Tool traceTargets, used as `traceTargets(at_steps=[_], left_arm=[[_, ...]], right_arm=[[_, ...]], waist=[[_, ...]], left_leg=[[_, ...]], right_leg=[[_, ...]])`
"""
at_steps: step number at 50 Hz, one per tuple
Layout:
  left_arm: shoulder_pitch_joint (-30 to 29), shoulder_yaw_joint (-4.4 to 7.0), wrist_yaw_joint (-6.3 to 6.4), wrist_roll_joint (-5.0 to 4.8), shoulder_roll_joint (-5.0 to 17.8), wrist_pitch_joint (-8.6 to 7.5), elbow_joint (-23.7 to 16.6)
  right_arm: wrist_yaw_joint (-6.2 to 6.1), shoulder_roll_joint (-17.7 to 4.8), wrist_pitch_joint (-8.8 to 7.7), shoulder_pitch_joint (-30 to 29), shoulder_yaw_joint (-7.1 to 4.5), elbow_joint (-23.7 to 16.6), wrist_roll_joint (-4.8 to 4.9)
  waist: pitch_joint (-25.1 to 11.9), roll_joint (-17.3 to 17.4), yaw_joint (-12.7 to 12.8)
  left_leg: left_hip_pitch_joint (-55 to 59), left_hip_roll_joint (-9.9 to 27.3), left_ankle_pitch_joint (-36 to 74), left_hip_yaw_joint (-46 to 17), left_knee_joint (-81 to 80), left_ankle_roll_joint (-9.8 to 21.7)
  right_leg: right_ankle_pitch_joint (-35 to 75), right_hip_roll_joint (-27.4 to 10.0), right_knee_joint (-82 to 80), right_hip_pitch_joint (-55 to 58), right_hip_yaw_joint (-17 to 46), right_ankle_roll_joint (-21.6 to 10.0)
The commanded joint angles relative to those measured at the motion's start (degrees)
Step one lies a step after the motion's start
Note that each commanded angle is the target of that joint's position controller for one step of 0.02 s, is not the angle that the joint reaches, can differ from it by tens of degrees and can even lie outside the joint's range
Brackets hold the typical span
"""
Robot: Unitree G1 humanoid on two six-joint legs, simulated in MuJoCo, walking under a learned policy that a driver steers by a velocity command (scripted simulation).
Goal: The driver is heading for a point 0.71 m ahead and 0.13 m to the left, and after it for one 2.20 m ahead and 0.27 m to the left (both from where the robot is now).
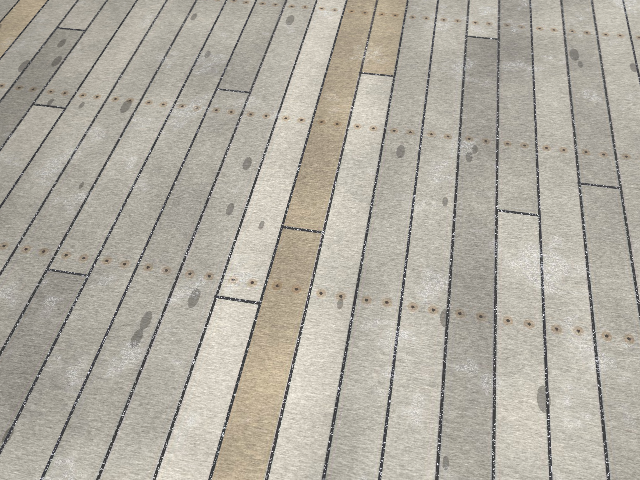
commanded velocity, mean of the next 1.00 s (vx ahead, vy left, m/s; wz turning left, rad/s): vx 0.07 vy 0.00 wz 0.27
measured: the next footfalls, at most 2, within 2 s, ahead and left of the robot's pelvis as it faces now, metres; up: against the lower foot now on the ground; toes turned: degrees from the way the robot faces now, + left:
left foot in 0.32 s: +0.23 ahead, +0.11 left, +0.00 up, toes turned +1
right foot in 0.78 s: +0.19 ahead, -0.08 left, +0.00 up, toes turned +21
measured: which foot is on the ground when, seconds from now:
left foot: up 0.00-0.30, down 0.32-0.80, up 0.82-1.00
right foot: down 0.00-0.32, up 0.34-0.76, down 0.78-1.00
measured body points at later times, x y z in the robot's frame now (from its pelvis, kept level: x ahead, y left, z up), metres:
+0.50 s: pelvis +0.13 +0.04 +0.00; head +0.16 +0.06 +0.45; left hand +0.23 +0.31 -0.14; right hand +0.22 -0.23 -0.12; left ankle +0.19 +0.11 -0.74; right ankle +0.10 -0.09 -0.67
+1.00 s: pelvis +0.13 +0.00 +0.01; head +0.16 -0.02 +0.46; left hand +0.12 +0.29 -0.09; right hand +0.33 -0.23 -0.13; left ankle +0.06 +0.11 -0.66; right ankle +0.15 -0.09 -0.74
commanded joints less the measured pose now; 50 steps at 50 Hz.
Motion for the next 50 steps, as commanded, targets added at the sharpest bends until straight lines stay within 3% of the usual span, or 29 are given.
traceTargets(at_steps=[1, 6, 10, 12, 14, 15, 16, 17, 18, 20, 21, 22, 23, 28, 33, 36, 38, 39, 40, 41, 42, 43, 44, 46, 50], left_arm=[[1.4, 1.71, 0.32, -0.01, 8.4, -1.50, -3.3], [4.3, 0.08, 0.90, 0.29, 5.2, -0.97, -1.9], [4.7, -0.91, 1.69, 1.30, 4.6, -0.94, -0.4], [3.7, -0.88, 2.19, 1.57, 5.4, -0.73, 0.1], [2.2, -0.40, 2.98, 0.93, 7.0, -0.28, 0.2], [1.4, -0.19, 3.29, 0.35, 7.7, -0.07, 0.0], [1.3, -0.19, 3.53, 0.32, 8.0, -0.35, -1.7], [5.4, -0.73, 3.10, -0.08, 4.3, -0.04, -2.7], [5.2, -1.08, 2.91, 1.44, 3.8, 1.06, -2.0], [0.4, -0.74, 2.61, 1.74, 4.6, 2.00, -2.2], [-1.2, -0.57, 2.44, 1.57, 5.0, 2.43, -2.8], [-1.7, -0.54, 2.11, 1.70, 5.0, 2.99, -3.3], [-0.3, -0.89, 1.98, 1.49, 3.9, 3.48, -3.2], [-3.7, -1.19, 2.77, 0.91, 3.6, 4.04, -4.4], [-5.4, -1.29, 3.10, 0.37, 3.9, 3.56, -5.7], [-2.4, -1.39, 3.44, -0.21, 4.1, 2.66, -5.6], [2.5, -1.32, 3.89, -0.33, 4.1, 1.95, -4.6], [4.2, -0.87, 4.37, 0.10, 5.8, 1.56, -4.3], [2.8, 0.14, 4.91, 0.86, 10.8, 1.50, -5.6], [-4.6, 0.88, 4.58, 1.78, 14.7, 1.66, -8.1], [-4.9, 0.12, 4.12, 2.14, 10.9, 1.67, -8.2], [-7.0, -0.89, 3.80, 1.65, 7.4, 1.42, -8.5], [-8.3, -1.25, 3.49, 1.41, 6.1, 1.27, -8.8], [-7.0, -1.31, 3.42, 1.23, 6.0, 1.00, -9.0], [0.8, -0.98, 3.12, 1.05, 6.8, 0.72, -6.0]], right_arm=[[-0.03, -4.3, 1.57, 6.6, -1.11, -1.6, -0.23], [0.36, -3.3, 1.85, 1.3, -0.22, -2.3, 0.50], [0.21, -3.6, 1.55, -0.7, 0.15, -1.5, 1.12], [0.00, -4.6, 1.32, 0.3, -0.13, -1.0, 0.97], [-0.16, -6.1, 0.90, 4.4, -0.82, 0.2, 0.67], [-0.17, -6.5, 0.32, 8.0, -1.10, 1.2, 0.45], [-0.40, -10.2, -0.23, 11.9, -2.06, 1.6, 0.30], [-0.24, -14.6, 0.31, 11.5, -3.22, 0.9, 1.11], [0.38, -10.8, 0.84, 11.9, -2.34, 1.3, 2.94], [0.43, -8.7, 2.01, 6.3, -2.32, 0.1, 2.05], [0.11, -7.6, 2.61, 4.6, -2.09, -0.3, 1.80], [-0.01, -7.0, 3.11, 3.3, -1.99, -0.6, 1.91], [0.01, -8.2, 3.30, 3.5, -2.42, -0.7, 1.46], [0.00, -10.2, 4.05, 5.9, -3.74, -0.4, 1.12], [0.45, -10.8, 5.15, 4.0, -4.55, -1.3, 0.67], [0.88, -10.8, 5.64, 2.3, -4.84, -1.6, 0.67], [0.96, -10.6, 6.03, 0.0, -4.91, -2.0, 1.29], [0.83, -9.5, 5.94, -0.4, -4.61, -2.5, 1.81], [0.61, -6.1, 5.80, 3.0, -3.87, -2.7, 2.31], [0.08, -7.4, 5.43, 1.7, -4.43, -3.0, 1.86], [0.05, -11.2, 5.23, 1.3, -5.16, -2.2, -0.04], [0.50, -10.2, 5.23, 3.2, -5.20, -1.2, 0.05], [0.78, -9.2, 5.54, 5.3, -4.94, -0.2, 0.08], [1.27, -8.4, 6.12, 6.4, -4.50, 0.8, 0.19], [1.15, -6.5, 6.51, 0.7, -3.10, -0.4, 0.93]], waist=[[-6.6, -1.2, -2.3], [-7.8, -5.0, 0.7], [-6.9, -5.4, 2.3], [-5.7, -5.3, 1.7], [-5.5, -4.7, -0.4], [-6.6, -2.8, -2.7], [-10.8, 2.3, -3.7], [-13.9, 12.4, -0.9], [-16.9, 8.5, -0.7], [-7.5, 1.2, 0.0], [-5.7, 1.3, 0.6], [-6.1, 1.3, 1.2], [-6.8, 5.1, 1.4], [-8.9, 5.4, -1.1], [-8.1, 6.8, -1.9], [-8.0, 7.5, -1.0], [-7.7, 7.3, 1.7], [-6.9, 5.0, 2.3], [-7.7, -6.0, -0.1], [-3.1, -15.2, -0.5], [-2.8, -6.8, -1.3], [-3.2, -4.9, -3.4], [-3.4, -4.9, -4.3], [-4.5, -8.0, -3.3], [-5.2, -8.7, 1.2]], left_leg=[[-0.4, -1.0, 3.3, 1.3, -4.7, -1.7], [0.1, -1.5, 13.6, 3.0, -18.1, -0.1], [4.1, -2.9, 14.9, 3.1, -26.8, 2.3], [6.4, -4.4, 10.2, 2.9, -29.6, 3.9], [9.9, -6.4, 7.6, 3.1, -35.5, 5.9], [14.9, -6.0, 15.7, 1.9, -42.0, 7.1], [24.0, 1.3, 41.2, -8.0, -41.6, 10.3], [32.0, 15.6, 68.5, -24.9, -41.4, 21.8], [30.0, 17.4, 65.1, -29.3, -44.3, 24.7], [21.6, 10.7, 44.6, -21.7, -47.3, 21.2], [18.9, 7.7, 36.8, -19.3, -48.9, 18.7], [17.2, 4.2, 27.0, -17.1, -50.8, 15.8], [16.7, 4.1, 27.6, -17.2, -50.6, 16.4], [18.8, 2.3, 13.7, -20.2, -51.6, 14.7], [16.2, 1.5, 3.1, -25.1, -53.1, 13.3], [14.6, 0.9, 4.3, -27.9, -52.9, 11.8], [11.2, -1.1, 2.2, -28.0, -51.7, 8.8], [7.3, -4.2, -3.3, -25.9, -49.4, 5.7], [2.6, -10.0, -10.3, -18.4, -37.1, 2.7], [-4.7, -17.4, -10.8, -5.5, -23.1, 1.3], [0.0, -12.0, -8.8, -7.1, -12.7, 1.1], [2.8, -12.4, -6.0, -7.1, -8.1, 1.4], [3.0, -12.4, -3.7, -6.6, -3.9, 1.1], [0.8, -12.5, -3.1, -5.4, -0.2, 0.2], [-1.1, -11.3, -4.7, -5.1, -10.7, -1.5]], right_leg=[[48.3, -14.5, -5.4, 3.9, 11.6, -7.8], [48.0, -13.5, -6.0, 8.4, 7.4, -2.2], [46.4, -15.6, -5.5, 12.1, 6.0, -1.1], [47.7, -17.4, -2.8, 13.1, 6.2, -1.5], [50.2, -17.7, 4.3, 14.7, 6.3, -1.3], [46.7, -16.1, 10.9, 13.7, 5.0, 0.2], [31.7, -11.7, 22.0, 7.5, 2.7, 2.4], [-12.6, -0.4, 38.9, -6.6, -1.7, 5.7], [-26.5, -1.5, 43.8, -9.0, 3.8, 6.1], [-21.2, -4.8, 46.1, -13.2, 5.3, 7.2], [-18.6, -6.0, 43.3, -13.6, 5.1, 7.7], [-15.7, -6.3, 40.7, -12.3, 4.6, 8.0], [-15.8, -5.6, 38.9, -11.3, 3.6, 8.7], [-14.8, -5.5, 28.4, -11.8, 3.7, 10.3], [-14.0, -4.8, 21.4, -8.7, 4.2, 9.5], [-14.5, -3.4, 13.7, -3.3, 4.3, 7.8], [-9.9, -2.7, 1.5, 4.4, 3.8, 6.0], [-8.8, -5.7, -6.6, 8.9, 6.4, 5.0], [-17.6, -18.7, -13.6, 11.5, 20.0, 2.0], [-16.7, -29.3, -17.7, 3.7, 32.4, -3.6], [-7.6, -28.8, -14.8, -2.0, 27.5, -5.4], [0.3, -24.9, -12.2, -3.7, 21.9, -4.5], [6.1, -21.6, -10.5, -2.7, 16.5, -3.2], [15.5, -19.0, -7.9, 2.1, 11.9, -3.1], [25.3, -20.0, -4.7, 12.8, 11.3, -4.4]])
